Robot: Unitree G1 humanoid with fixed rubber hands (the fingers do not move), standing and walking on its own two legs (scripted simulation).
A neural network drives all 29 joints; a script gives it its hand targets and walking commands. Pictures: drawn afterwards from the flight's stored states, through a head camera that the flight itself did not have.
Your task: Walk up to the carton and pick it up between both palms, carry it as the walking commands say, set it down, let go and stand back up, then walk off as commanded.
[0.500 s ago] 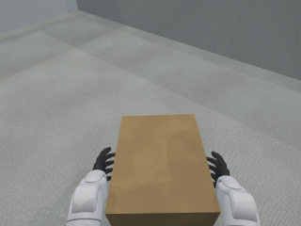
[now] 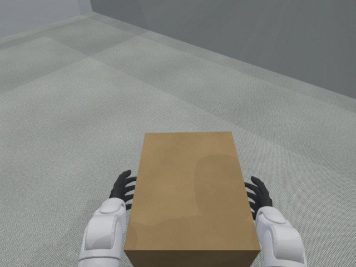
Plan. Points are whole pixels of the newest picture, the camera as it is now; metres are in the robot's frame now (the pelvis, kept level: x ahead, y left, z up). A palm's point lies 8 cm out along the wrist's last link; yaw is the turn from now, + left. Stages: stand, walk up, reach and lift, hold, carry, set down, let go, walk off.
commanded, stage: carry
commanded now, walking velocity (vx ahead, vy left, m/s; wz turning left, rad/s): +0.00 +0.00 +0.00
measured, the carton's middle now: (189, 207) +0.30 -0.01 -0.05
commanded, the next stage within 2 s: hold in 1.36 s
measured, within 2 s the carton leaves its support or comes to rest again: neither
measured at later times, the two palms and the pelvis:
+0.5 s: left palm (114, 191) +0.29 +0.17 +0.03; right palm (254, 204) +0.28 -0.15 +0.02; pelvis +0.02 +0.02 +0.00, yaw +0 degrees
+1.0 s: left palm (116, 192) +0.29 +0.16 +0.03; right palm (258, 203) +0.28 -0.16 +0.03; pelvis +0.02 +0.01 +0.00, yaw -1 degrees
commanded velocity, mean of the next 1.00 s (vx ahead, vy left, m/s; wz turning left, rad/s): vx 0.00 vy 0.00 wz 0.00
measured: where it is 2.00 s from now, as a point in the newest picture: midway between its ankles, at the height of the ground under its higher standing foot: outside the picture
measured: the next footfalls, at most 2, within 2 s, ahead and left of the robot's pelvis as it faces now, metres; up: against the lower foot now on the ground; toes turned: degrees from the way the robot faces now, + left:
none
